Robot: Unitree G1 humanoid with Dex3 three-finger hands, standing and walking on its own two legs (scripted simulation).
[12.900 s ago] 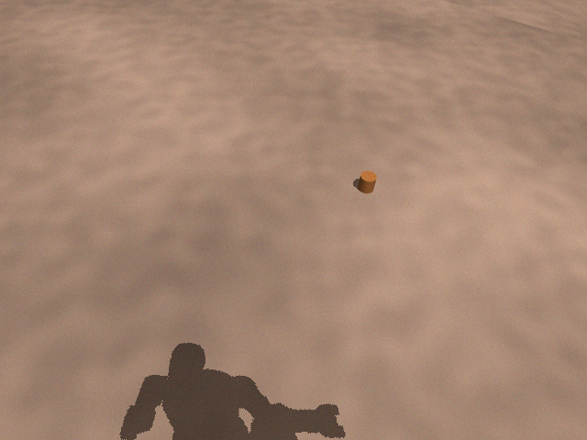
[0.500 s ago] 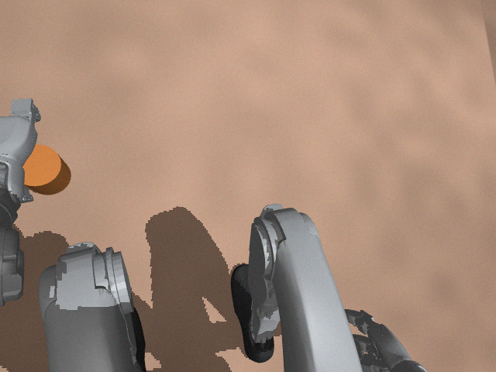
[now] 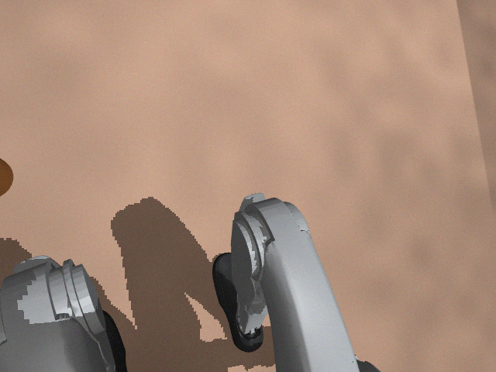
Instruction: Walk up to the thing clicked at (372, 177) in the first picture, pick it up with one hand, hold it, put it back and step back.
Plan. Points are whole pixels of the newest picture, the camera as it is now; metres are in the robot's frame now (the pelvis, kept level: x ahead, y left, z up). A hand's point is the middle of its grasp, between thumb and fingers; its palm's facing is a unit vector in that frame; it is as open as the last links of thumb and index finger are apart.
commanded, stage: rest palm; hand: left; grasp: from above
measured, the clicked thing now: out of the picture +0.46 +0.28 -0.26
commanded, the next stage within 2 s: close in 0.20 s
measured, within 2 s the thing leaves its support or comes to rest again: neither
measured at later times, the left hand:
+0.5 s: hand out of the picture +0.45 +0.28 -0.23, palm faces -0.43 -0.14 -0.89, open 13.2 cm
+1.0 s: hand out of the picture +0.45 +0.28 -0.23, palm faces -0.45 -0.14 -0.88, open 11.8 cm
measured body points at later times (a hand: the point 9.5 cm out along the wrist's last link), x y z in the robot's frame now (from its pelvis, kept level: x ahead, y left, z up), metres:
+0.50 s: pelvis +0.00 +0.00 +0.00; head +0.26 +0.10 +0.35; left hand +0.47 +0.29 -0.18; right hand +0.03 -0.26 -0.07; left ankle +0.06 +0.13 -0.27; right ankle +0.11 -0.13 -0.27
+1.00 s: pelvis -0.01 +0.00 +0.00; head +0.26 +0.10 +0.35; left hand +0.47 +0.29 -0.18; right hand +0.02 -0.25 -0.07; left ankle +0.06 +0.13 -0.27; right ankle +0.11 -0.13 -0.27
